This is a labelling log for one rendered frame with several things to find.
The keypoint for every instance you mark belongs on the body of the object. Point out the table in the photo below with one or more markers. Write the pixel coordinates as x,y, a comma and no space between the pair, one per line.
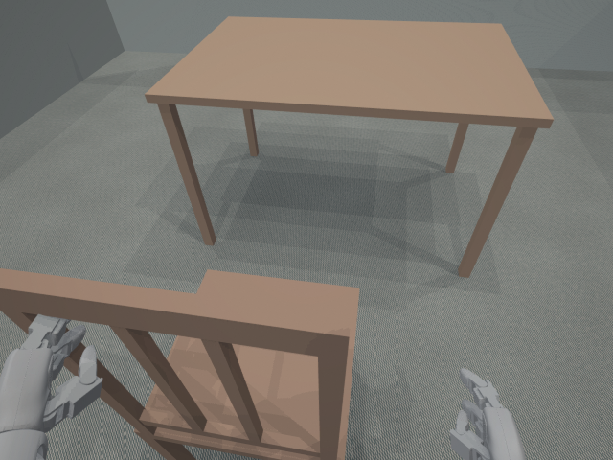
465,73

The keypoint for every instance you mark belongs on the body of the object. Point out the robot left hand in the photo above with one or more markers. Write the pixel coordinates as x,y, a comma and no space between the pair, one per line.
28,372

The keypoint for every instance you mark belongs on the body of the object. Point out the robot right hand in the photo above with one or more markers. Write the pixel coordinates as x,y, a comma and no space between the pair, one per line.
497,434

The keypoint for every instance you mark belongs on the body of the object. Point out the robot left forearm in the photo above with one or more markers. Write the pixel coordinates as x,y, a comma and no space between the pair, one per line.
23,444

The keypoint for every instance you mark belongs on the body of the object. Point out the chair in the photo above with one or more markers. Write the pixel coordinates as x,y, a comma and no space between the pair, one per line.
261,367

